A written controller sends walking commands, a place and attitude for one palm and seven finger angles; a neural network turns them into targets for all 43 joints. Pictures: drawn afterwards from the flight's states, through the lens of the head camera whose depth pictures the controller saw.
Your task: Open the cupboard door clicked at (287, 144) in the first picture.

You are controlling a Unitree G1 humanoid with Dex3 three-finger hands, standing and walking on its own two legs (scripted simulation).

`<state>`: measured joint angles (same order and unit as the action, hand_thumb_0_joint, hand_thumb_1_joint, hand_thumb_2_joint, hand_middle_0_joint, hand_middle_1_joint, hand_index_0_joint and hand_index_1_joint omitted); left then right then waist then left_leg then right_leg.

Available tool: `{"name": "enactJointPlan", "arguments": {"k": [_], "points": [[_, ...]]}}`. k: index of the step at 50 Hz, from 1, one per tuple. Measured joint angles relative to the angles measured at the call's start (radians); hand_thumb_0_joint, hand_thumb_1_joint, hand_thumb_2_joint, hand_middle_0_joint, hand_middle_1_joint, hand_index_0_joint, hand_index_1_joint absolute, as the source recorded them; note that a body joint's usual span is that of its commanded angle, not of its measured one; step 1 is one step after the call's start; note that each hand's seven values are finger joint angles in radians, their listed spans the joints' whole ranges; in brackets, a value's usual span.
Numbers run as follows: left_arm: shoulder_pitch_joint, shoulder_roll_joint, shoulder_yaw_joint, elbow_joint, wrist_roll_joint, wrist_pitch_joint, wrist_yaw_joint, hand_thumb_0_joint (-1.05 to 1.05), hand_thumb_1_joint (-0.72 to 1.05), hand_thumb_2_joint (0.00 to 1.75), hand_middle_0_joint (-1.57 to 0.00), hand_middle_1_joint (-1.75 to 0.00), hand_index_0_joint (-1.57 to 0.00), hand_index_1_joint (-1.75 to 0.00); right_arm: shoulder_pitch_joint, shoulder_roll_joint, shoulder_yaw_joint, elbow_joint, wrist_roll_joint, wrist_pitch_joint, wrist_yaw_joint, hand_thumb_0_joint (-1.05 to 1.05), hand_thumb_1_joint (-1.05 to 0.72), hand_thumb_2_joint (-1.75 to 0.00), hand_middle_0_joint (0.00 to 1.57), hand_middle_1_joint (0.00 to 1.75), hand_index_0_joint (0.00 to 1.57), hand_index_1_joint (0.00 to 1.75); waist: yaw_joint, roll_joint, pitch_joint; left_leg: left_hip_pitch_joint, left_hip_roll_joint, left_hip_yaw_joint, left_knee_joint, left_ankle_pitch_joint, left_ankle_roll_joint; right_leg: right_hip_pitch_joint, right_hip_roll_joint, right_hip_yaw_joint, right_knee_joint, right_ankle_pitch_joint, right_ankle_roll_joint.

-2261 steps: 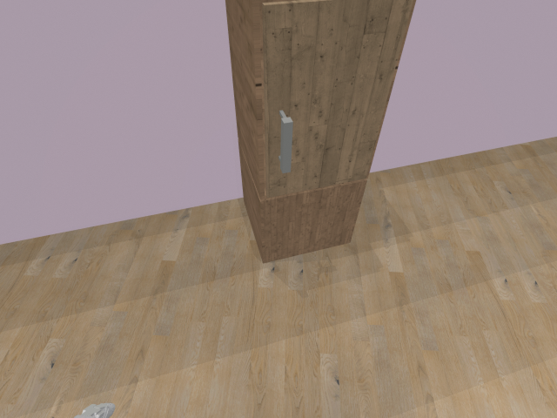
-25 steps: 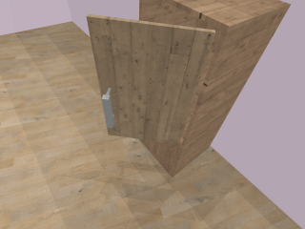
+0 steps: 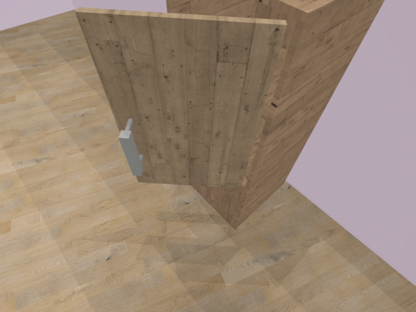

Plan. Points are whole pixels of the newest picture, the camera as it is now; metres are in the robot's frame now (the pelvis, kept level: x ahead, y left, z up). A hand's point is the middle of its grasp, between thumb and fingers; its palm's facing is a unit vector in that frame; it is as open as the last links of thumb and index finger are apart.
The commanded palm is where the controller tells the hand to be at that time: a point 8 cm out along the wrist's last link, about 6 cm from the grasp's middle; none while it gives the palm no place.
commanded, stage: come to a stop and stand still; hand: left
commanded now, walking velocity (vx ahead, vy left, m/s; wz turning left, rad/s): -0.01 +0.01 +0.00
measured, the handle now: (134, 148) +0.52 +0.23 -0.09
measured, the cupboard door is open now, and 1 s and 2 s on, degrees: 45 45 45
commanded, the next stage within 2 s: look again from close up in 1.74 s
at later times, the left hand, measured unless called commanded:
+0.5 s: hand out of the picture +0.01 +0.21 -0.15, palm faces +0.06 -0.95 -0.31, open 7.4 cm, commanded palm none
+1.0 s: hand out of the picture -0.04 +0.23 -0.16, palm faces +0.01 -0.96 -0.29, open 7.4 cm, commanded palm none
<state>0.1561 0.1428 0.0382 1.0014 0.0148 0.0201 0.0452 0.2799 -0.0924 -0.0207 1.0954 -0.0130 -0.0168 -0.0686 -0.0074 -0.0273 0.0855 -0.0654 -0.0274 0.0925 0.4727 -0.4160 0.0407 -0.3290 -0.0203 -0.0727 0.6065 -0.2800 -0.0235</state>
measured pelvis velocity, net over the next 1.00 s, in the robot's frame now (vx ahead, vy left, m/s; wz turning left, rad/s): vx -0.08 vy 0.00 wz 0.03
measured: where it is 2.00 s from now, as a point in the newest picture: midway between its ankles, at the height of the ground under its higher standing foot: outside the picture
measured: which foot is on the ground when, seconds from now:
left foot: down 0.00-1.00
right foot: down 0.00-1.00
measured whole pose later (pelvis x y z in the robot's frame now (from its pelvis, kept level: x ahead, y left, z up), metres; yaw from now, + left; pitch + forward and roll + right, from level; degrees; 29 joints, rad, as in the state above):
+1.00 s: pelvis -0.08 +0.00 +0.01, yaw +2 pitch -2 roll +0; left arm 0.21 0.30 0.02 1.08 0.02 0.00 0.00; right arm 0.29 -0.30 -0.01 1.10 -0.02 0.00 0.00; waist -0.02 -0.02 0.01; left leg -0.14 -0.03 0.06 0.46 -0.29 0.05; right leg -0.30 0.00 -0.07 0.41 -0.12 -0.03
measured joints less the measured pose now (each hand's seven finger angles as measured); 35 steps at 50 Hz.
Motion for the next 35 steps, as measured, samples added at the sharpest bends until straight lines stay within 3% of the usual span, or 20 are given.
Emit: {"name": "enactJointPlan", "arguments": {"k": [5,8,12,17,25,35], "points": [[0.019,0.011,-0.004,-0.012,0.004,0.000,0.002,0.00,0.92,0.90,-0.20,-0.30,-0.20,-0.30,-0.018,-0.032,-0.007,-0.026,0.002,0.013,0.009,0.01,-0.92,-0.90,0.20,0.30,0.20,0.30,0.006,0.004,0.004,-0.015,0.017,-0.002,0.063,-0.007,-0.017,0.018,0.014,-0.005,-0.005,-0.008,-0.013],[0.069,0.031,-0.011,-0.038,0.003,0.006,0.004,0.00,0.92,0.90,-0.20,-0.30,-0.20,-0.30,-0.004,-0.053,-0.009,-0.080,-0.001,0.007,0.018,0.01,-0.92,-0.90,0.20,0.30,0.20,0.30,-0.004,-0.002,-0.031,-0.035,0.017,-0.008,0.093,0.004,-0.028,0.008,0.010,-0.010,0.012,-0.012,-0.023],[0.116,0.034,-0.016,-0.050,0.005,0.004,-0.001,0.00,0.91,0.90,-0.20,-0.30,-0.20,-0.30,-0.008,-0.097,-0.021,-0.131,-0.001,0.020,0.019,0.00,-0.91,-0.90,0.20,0.30,0.20,0.30,-0.010,0.040,-0.077,-0.051,0.039,-0.028,0.123,-0.047,-0.027,-0.008,0.028,-0.031,0.036,-0.021,-0.035],[0.107,0.061,-0.014,-0.039,0.007,-0.019,-0.012,0.00,0.91,0.90,-0.20,-0.30,-0.20,-0.30,-0.051,-0.132,-0.023,-0.145,0.001,0.022,0.037,0.00,-0.91,-0.90,0.20,0.30,0.20,0.29,-0.005,0.039,-0.071,-0.069,0.041,-0.051,0.132,-0.026,-0.035,-0.001,0.029,-0.049,0.006,0.019,-0.046],[0.059,0.134,-0.001,-0.017,0.004,-0.019,-0.026,0.01,0.90,0.90,-0.21,-0.30,-0.20,-0.30,-0.059,-0.194,-0.018,-0.134,-0.011,0.013,0.059,0.00,-0.91,-0.90,0.20,0.30,0.20,0.30,0.010,0.026,-0.079,-0.052,0.029,-0.043,0.044,0.065,-0.024,0.034,0.025,-0.040,-0.118,0.128,-0.038],[0.039,0.190,0.007,0.009,0.007,-0.015,-0.037,0.01,0.90,0.90,-0.20,-0.30,-0.20,-0.30,-0.004,-0.244,-0.013,-0.076,-0.015,0.019,0.071,0.00,-0.90,-0.90,0.20,0.30,0.20,0.30,-0.003,0.029,-0.088,-0.077,0.018,-0.046,-0.001,0.119,-0.010,0.025,0.028,-0.024,-0.181,0.137,-0.022]]}}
